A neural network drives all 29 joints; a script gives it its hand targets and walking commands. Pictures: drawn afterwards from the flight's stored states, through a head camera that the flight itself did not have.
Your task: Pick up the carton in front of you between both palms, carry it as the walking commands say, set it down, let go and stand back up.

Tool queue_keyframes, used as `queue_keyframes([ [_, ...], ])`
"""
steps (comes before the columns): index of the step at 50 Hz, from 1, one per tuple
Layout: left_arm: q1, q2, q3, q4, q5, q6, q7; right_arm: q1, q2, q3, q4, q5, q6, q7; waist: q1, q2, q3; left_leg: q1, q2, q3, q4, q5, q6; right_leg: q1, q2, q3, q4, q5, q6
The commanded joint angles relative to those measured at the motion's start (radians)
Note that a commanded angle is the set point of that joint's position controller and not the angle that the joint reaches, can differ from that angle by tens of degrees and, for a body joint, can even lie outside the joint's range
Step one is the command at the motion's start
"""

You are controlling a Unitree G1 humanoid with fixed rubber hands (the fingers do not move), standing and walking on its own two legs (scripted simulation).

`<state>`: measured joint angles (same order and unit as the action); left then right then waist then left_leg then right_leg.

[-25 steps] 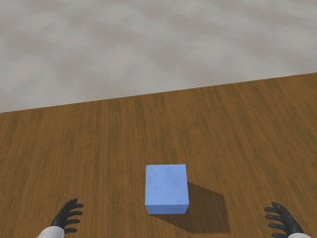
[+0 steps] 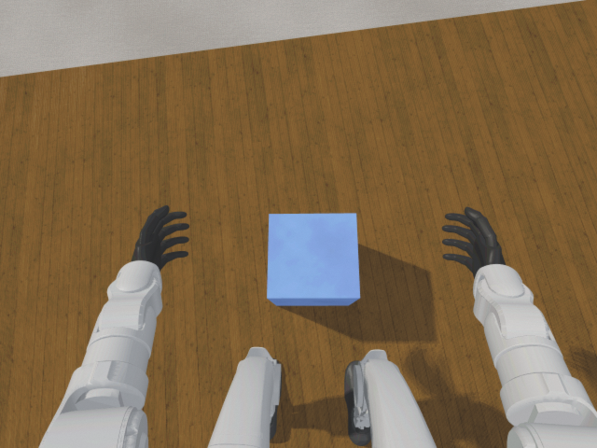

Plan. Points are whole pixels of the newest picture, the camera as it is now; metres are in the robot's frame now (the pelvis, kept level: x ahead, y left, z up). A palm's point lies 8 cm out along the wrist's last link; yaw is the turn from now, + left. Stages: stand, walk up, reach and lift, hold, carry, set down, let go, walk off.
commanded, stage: reach and lift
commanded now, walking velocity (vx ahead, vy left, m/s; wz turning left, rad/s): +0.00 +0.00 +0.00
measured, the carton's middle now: (312, 264) +0.43 +0.01 -0.56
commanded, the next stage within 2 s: none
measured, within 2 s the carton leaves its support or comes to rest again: neither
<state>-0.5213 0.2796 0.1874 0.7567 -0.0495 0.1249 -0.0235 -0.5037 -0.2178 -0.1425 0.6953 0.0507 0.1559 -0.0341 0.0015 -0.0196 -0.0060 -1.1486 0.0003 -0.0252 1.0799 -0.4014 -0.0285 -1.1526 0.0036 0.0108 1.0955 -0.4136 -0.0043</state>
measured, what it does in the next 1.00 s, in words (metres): lowers itself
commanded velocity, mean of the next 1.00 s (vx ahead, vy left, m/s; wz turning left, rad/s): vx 0.00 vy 0.00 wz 0.00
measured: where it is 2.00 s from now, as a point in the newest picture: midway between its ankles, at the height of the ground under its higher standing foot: (312, 416)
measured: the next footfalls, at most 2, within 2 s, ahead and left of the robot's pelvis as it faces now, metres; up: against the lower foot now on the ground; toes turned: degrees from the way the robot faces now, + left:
none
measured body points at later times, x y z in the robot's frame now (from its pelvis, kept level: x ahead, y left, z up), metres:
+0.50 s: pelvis -0.03 +0.00 -0.08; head +0.27 +0.00 +0.25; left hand +0.45 +0.21 -0.21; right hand +0.46 -0.18 -0.21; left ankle +0.05 +0.13 -0.65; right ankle +0.04 -0.12 -0.65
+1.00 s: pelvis -0.07 +0.00 -0.27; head +0.28 +0.00 +0.01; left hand +0.44 +0.21 -0.44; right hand +0.45 -0.18 -0.44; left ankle +0.04 +0.14 -0.65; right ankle +0.04 -0.12 -0.65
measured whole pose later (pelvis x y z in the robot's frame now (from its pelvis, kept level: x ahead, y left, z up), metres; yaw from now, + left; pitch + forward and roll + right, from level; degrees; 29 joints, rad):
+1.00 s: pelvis -0.07 +0.00 -0.27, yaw +1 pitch +43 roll +1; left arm -1.21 0.32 0.16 1.01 -0.17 0.04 0.11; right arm -1.22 -0.31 -0.11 0.99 0.18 0.06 -0.12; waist 0.00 -0.01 0.16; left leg -2.23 -0.04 -0.03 2.00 -0.52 -0.05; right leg -2.24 0.04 0.04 2.02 -0.52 0.03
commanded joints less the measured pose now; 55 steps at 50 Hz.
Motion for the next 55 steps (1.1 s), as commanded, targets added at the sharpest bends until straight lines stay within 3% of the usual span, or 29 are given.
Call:
queue_keyframes([
  [1,-0.293,0.130,0.047,-0.079,-0.011,-0.033,0.017,-0.278,-0.120,-0.051,-0.074,0.004,-0.038,-0.016,0.015,0.033,-0.804,0.297,-0.060,0.035,-0.042,0.478,-0.004,0.298,0.054,-0.007,-0.047,0.466,0.049],
  [7,-0.566,0.112,0.089,0.050,0.008,-0.024,0.027,-0.583,-0.108,-0.081,0.030,-0.005,-0.028,-0.025,0.019,0.005,-0.812,0.105,-0.059,0.061,-0.060,0.214,-0.015,0.184,0.051,-0.025,-0.057,0.226,0.055],
  [10,-0.661,0.105,0.122,0.094,0.034,-0.021,0.030,-0.677,-0.108,-0.108,0.079,-0.033,-0.022,-0.026,0.017,0.004,-0.848,0.070,-0.059,0.070,-0.056,0.141,-0.018,0.146,0.053,-0.035,-0.050,0.141,0.058],
  [11,-0.678,0.106,0.139,0.099,0.054,-0.023,0.032,-0.692,-0.097,-0.114,0.092,-0.040,-0.022,-0.026,0.032,0.012,-0.857,0.072,-0.059,0.072,-0.061,0.144,-0.018,0.135,0.053,-0.033,-0.049,0.136,0.056],
  [16,-0.705,0.055,0.184,0.099,0.103,-0.041,0.038,-0.733,-0.088,-0.169,0.107,-0.092,-0.046,-0.019,0.024,0.009,-0.938,0.059,-0.064,0.075,-0.022,0.185,-0.023,0.077,0.061,-0.045,-0.015,0.171,0.055],
  [24,-0.625,0.005,0.196,0.118,0.129,-0.095,0.053,-0.653,-0.043,-0.188,0.166,-0.111,-0.108,-0.017,0.014,0.019,-0.872,-0.206,-0.070,0.072,0.201,0.256,-0.032,-0.194,0.071,-0.046,0.203,0.266,0.052],
  [28,-0.611,0.036,0.165,0.092,0.085,-0.125,0.074,-0.646,-0.059,-0.128,0.136,-0.060,-0.132,-0.037,0.029,0.013,-0.958,-0.298,-0.071,0.070,0.356,0.343,-0.030,-0.265,0.068,-0.036,0.358,0.360,0.052],
  [33,-0.651,0.093,0.069,0.016,-0.032,-0.131,0.093,-0.697,-0.123,-0.040,0.049,0.039,-0.139,-0.067,0.022,0.003,-1.150,-0.310,-0.069,0.078,0.518,0.371,-0.029,-0.247,0.060,-0.036,0.521,0.406,0.058],
  [35,-0.671,0.116,0.038,-0.009,-0.075,-0.125,0.098,-0.723,-0.140,-0.014,0.020,0.070,-0.132,-0.078,0.023,-0.018,-1.207,-0.325,-0.066,0.086,0.572,0.358,-0.027,-0.218,0.056,-0.039,0.578,0.403,0.062],
  [36,-0.682,0.131,0.032,0.011,-0.095,-0.121,0.101,-0.739,-0.147,0.001,0.015,0.087,-0.129,-0.084,0.020,-0.039,-1.177,-0.350,-0.062,0.091,0.592,0.290,-0.022,-0.253,0.051,-0.041,0.583,0.315,0.065],
  [38,-0.698,0.130,0.016,-0.002,-0.108,-0.114,0.106,-0.754,-0.153,0.002,0.016,0.095,-0.120,-0.089,0.023,-0.032,-1.150,-0.426,-0.059,0.094,0.629,0.267,-0.028,-0.249,0.050,-0.039,0.636,0.328,0.065],
  [40,-0.724,0.138,0.002,0.008,-0.118,-0.105,0.111,-0.767,-0.157,0.008,0.029,0.103,-0.111,-0.092,0.012,-0.037,-1.167,-0.440,-0.058,0.096,0.667,0.253,-0.028,-0.247,0.049,-0.041,0.673,0.322,0.064],
  [47,-0.871,0.150,-0.008,0.148,-0.123,-0.098,0.129,-0.897,-0.196,0.012,0.182,0.127,-0.109,-0.090,0.015,-0.001,-0.919,-0.543,-0.030,0.087,0.742,0.042,-0.024,-0.479,0.020,-0.042,0.742,0.070,0.054],
  [55,-1.015,0.185,-0.064,0.275,-0.166,-0.138,0.144,-1.051,-0.239,0.065,0.331,0.186,-0.160,-0.088,0.021,0.016,-0.858,-0.550,-0.011,0.059,0.848,0.060,-0.019,-0.559,0.001,-0.026,0.860,0.073,0.051],
])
